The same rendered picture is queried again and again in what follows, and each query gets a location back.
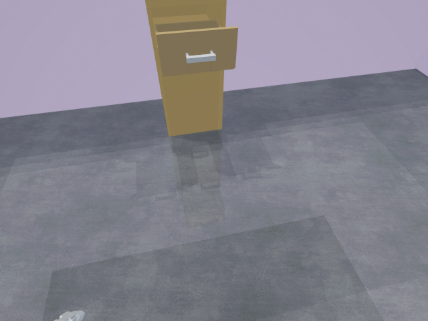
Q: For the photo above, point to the handle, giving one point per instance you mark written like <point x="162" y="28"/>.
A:
<point x="201" y="58"/>

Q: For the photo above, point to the cabinet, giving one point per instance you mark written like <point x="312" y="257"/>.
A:
<point x="192" y="102"/>

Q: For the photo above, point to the drawer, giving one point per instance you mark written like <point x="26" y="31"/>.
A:
<point x="195" y="38"/>

